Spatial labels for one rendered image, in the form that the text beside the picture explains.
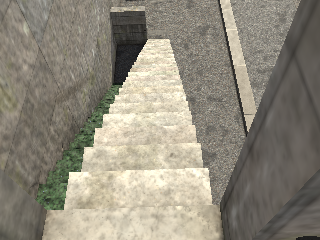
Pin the stairs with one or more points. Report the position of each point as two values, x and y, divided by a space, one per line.
146 153

